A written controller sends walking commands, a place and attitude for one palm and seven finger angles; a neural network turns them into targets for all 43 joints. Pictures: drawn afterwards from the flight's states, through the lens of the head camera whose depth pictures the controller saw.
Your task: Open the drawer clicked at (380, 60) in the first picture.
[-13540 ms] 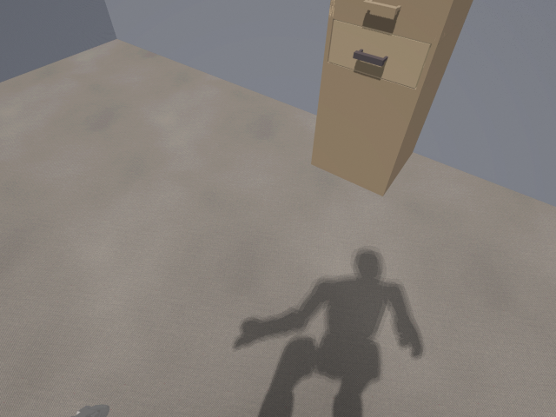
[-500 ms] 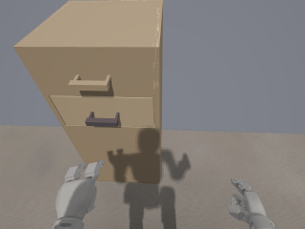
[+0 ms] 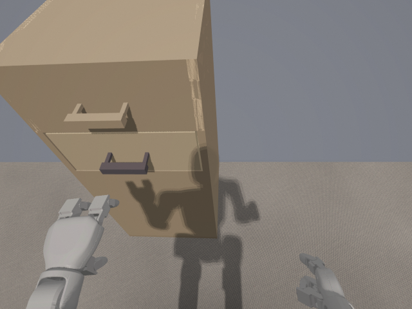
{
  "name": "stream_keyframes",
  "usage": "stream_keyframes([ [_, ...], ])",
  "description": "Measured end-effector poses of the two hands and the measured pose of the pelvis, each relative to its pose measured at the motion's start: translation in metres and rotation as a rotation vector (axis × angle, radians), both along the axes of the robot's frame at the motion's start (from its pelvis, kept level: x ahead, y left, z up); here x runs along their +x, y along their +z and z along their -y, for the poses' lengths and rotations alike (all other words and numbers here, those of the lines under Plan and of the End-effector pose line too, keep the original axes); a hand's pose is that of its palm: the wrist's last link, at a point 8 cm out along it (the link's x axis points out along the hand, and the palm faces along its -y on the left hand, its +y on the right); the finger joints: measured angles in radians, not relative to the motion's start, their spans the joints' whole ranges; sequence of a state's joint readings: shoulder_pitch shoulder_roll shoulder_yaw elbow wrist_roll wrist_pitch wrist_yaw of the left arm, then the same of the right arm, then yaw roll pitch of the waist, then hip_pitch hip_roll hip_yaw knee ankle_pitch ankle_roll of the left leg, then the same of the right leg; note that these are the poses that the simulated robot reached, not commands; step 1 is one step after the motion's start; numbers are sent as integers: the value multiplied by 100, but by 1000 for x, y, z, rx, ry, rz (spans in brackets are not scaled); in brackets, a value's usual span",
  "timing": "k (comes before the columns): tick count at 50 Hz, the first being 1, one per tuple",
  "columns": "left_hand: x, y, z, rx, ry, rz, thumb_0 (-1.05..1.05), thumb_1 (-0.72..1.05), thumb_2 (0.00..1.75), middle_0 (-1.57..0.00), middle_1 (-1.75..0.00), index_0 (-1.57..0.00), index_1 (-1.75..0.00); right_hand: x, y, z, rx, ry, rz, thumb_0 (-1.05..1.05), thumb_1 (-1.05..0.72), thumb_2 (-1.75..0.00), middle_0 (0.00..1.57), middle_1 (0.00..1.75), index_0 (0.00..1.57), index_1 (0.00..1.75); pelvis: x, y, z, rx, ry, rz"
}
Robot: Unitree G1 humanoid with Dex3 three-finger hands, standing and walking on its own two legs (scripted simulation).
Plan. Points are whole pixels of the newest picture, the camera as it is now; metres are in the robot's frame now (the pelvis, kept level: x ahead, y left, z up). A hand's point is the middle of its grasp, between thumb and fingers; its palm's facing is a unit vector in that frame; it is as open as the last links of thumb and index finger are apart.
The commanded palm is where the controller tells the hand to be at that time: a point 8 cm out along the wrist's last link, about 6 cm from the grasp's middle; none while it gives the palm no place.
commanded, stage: raise the hand with hooked fingers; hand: left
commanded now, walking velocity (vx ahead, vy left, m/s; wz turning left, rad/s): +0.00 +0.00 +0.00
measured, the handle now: (126, 162) +0.46 +0.29 -0.06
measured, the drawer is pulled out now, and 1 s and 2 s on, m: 0.00 0.00 0.00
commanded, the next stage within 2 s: move the hooked fingers above the handle in 1.00 s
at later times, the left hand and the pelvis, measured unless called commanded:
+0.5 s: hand (65, 183) +0.30 +0.30 +0.09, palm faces +0.11 -0.09 -0.99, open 13.7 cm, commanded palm +0.27 +0.30 +0.15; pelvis +0.00 +0.06 +0.02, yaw +0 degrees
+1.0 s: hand (44, 190) +0.28 +0.33 +0.10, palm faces +0.09 -0.09 -0.99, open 13.8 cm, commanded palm +0.25 +0.32 +0.16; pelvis -0.03 +0.08 +0.02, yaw +0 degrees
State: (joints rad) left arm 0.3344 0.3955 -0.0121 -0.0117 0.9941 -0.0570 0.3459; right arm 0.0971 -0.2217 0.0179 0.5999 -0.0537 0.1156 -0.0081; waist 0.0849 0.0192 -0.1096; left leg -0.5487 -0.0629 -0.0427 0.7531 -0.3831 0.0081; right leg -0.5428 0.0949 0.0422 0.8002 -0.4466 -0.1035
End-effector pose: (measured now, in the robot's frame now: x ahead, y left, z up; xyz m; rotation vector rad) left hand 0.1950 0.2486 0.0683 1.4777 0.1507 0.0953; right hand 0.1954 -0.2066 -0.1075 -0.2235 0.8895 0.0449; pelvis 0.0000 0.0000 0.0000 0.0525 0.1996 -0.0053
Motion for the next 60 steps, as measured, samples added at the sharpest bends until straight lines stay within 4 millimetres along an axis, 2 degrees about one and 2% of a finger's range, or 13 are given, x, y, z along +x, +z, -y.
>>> stream_keyframes([
  [6, 30, 21, -11, 15, -18, 108, 0, -10, 47, -29, -94, -30, -94, -21, -2, 28, -59, -128, -40, 1, -90, -90, 20, 29, 20, 30, 8, 1, -15, -11, -17, -9],
  [11, 47, 31, -20, -10, 28, 131, 0, -21, 42, -30, -101, -30, -102, -22, 6, 27, -73, -177, -38, 1, -91, -90, 19, 29, 20, 30, 11, 6, -30, -20, -21, 11],
  [16, 61, 39, -26, -20, 7, 115, 0, -32, 37, -31, -109, -31, -109, -11, 21, 5, -63, -172, 7, 1, -91, -90, 19, 29, 20, 30, 11, 11, -43, -34, -19, 48],
  [23, 75, 65, -47, 1, 5, 145, 0, -44, 32, -32, -116, -32, -117, 5, 35, -44, 2, -116, 63, 1, -91, -90, 19, 29, 20, 30, 5, 17, -60, -51, -4, 95],
  [27, 83, 79, -62, 6, 26, 129, 0, -47, 31, -32, -118, -32, -119, 5, 39, -67, 27, -80, 63, 1, -90, -90, 20, 29, 20, 30, 0, 20, -68, -57, 6, 117],
  [31, 88, 89, -73, 7, 14, 100, 0, -48, 30, -32, -119, -32, -120, -3, 39, -81, 32, -57, 48, 1, -90, -90, 20, 29, 20, 30, -5, 22, -74, -61, 15, 132],
  [37, 85, 90, -80, -6, -42, 66, 0, -49, 30, -32, -120, -32, -120, -28, 35, -83, 23, -65, 4, 1, -90, -90, 20, 29, 20, 30, -13, 24, -82, -66, 13, 138],
  [43, 68, 80, -79, -11, -95, 69, 0, -49, 30, -32, -120, -32, -120, -56, 27, -70, -17, -81, -64, 1, -90, -90, 20, 29, 20, 30, -21, 24, -85, -68, 13, 136],
  [47, 59, 81, -80, 1, -93, 109, 0, -49, 30, -32, -120, -32, -120, -68, 23, -63, -35, -93, -93, 1, -90, -90, 20, 29, 20, 30, -25, 24, -84, -67, 17, 137],
  [52, 57, 82, -81, 3, -55, 124, 0, -49, 30, -32, -120, -32, -120, -71, 22, -57, -33, -110, -86, 1, -90, -90, 20, 29, 20, 30, -28, 24, -81, -64, 16, 142],
  [60, 61, 81, -66, 7, -64, 92, 0, -49, 30, -32, -120, -32, -120, -58, 31, -53, -17, -111, -17, 1, -90, -90, 20, 29, 20, 30, -30, 25, -71, -59, 10, 151],
])
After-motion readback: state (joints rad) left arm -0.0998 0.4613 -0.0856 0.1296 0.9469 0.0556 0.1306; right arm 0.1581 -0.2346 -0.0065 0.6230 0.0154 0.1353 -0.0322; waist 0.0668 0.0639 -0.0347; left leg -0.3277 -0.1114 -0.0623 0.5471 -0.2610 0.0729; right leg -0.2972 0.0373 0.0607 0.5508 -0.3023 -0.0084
